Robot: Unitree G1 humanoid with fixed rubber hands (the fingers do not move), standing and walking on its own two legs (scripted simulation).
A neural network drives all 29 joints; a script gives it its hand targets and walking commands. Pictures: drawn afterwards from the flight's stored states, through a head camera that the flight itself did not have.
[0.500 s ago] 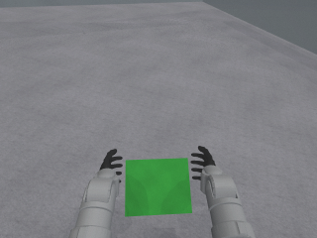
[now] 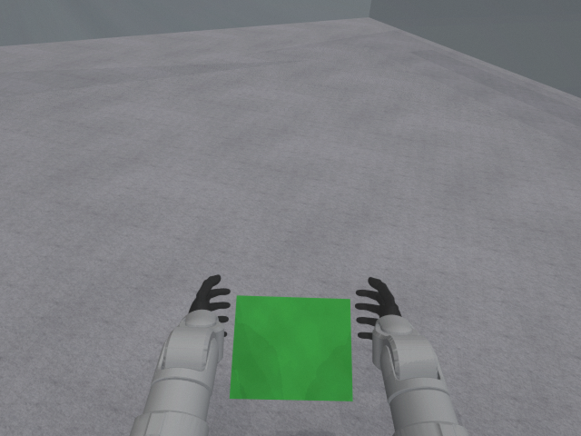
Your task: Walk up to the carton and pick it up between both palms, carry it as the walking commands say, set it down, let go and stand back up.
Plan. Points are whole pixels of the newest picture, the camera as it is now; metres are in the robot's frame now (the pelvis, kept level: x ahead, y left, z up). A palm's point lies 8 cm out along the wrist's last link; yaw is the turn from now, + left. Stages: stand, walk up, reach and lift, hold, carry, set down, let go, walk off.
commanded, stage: carry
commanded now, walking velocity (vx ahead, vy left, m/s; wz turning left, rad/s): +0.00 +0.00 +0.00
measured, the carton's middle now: (290, 343) +0.34 +0.00 -0.11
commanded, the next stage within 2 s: none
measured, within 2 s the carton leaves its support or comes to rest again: neither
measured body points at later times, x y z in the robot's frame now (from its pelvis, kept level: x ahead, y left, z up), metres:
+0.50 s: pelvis -0.06 +0.02 +0.00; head -0.05 +0.01 +0.45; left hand +0.23 +0.15 +0.00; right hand +0.25 -0.12 +0.00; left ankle -0.05 +0.12 -0.70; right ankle -0.06 -0.08 -0.72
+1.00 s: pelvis -0.09 +0.00 +0.00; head -0.10 +0.00 +0.45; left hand +0.21 +0.15 +0.02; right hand +0.22 -0.12 +0.02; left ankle -0.06 +0.12 -0.72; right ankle -0.07 -0.09 -0.72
